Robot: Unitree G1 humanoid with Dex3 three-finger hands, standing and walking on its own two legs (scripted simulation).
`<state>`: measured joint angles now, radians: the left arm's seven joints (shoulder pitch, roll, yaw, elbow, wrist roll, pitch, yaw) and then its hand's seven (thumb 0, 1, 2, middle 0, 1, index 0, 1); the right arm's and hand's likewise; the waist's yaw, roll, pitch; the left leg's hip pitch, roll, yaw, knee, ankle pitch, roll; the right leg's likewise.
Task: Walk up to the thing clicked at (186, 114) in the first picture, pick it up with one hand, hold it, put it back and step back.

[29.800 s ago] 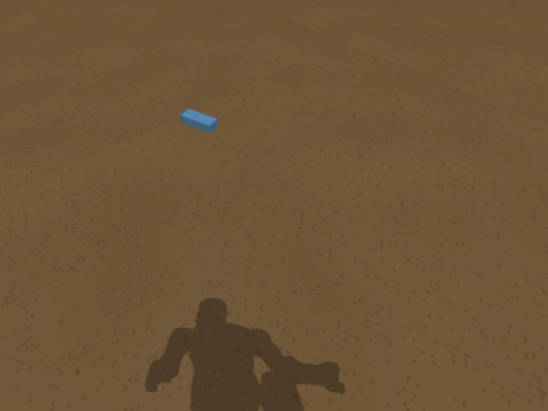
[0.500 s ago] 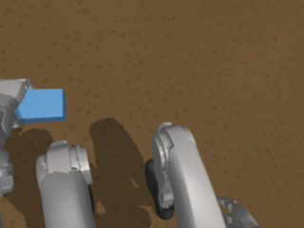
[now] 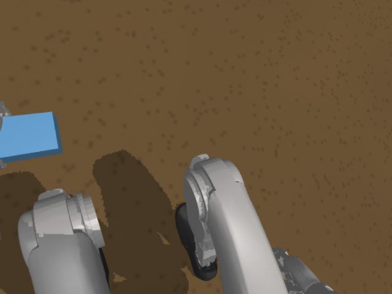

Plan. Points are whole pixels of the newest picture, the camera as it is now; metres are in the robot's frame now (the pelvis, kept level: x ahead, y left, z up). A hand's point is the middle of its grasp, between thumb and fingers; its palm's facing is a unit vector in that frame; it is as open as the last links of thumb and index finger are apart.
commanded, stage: rest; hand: left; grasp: from above
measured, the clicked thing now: out of the picture +0.43 +0.30 -0.24
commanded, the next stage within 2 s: open in 0.70 s
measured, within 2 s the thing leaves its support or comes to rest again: neither
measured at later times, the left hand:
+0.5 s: hand (0, 146) +0.42 +0.29 -0.24, palm faces -0.45 -0.09 -0.89, open 10.8 cm
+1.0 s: hand out of the picture +0.42 +0.30 -0.24, palm faces -0.47 -0.12 -0.88, open 11.0 cm
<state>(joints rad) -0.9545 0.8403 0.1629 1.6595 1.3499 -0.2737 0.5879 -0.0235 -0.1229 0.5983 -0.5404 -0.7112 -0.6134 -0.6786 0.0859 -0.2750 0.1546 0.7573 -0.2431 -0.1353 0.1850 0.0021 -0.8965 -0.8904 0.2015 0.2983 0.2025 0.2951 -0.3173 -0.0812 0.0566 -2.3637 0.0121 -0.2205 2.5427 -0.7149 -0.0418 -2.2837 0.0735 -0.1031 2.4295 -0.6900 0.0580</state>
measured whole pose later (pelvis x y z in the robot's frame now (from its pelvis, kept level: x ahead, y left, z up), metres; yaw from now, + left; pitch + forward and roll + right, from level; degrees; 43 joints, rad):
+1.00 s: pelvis -0.01 +0.01 +0.00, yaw -3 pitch +26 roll -13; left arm -0.96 0.94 0.12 1.76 1.32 -0.28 0.67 -0.01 -0.11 0.65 -0.47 -0.74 -0.54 -0.70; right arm 0.06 -0.33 0.27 0.72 -0.30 -0.23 0.26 0.00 -0.90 -0.90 0.20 0.30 0.20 0.30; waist -0.36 -0.13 0.14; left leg -2.33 0.02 -0.28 2.58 -0.73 -0.03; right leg -2.23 0.10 -0.15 2.41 -0.67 0.07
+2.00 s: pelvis -0.01 +0.01 +0.00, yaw -4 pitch +26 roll -14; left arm -0.94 0.92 0.10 1.69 1.33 -0.28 0.71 0.00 -0.47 0.98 -0.09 -1.01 -0.09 -1.00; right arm 0.06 -0.32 0.27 0.72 -0.30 -0.24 0.28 0.00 -0.89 -0.89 0.20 0.30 0.20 0.30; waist -0.34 -0.13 0.14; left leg -2.33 0.02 -0.28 2.57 -0.72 -0.03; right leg -2.22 0.09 -0.16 2.40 -0.67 0.07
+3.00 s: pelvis -0.01 +0.00 +0.03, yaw +3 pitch +34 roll -8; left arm -0.94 0.74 0.09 1.37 1.22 -0.14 0.44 0.00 -0.41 0.96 -0.15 -0.92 -0.14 -0.92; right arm 0.19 -0.25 0.08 0.76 -0.15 -0.06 0.15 0.00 -0.89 -0.89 0.20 0.30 0.20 0.29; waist -0.25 0.01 -0.06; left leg -2.34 0.01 -0.15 2.41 -0.67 -0.02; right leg -2.26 0.04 -0.06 2.33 -0.68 0.05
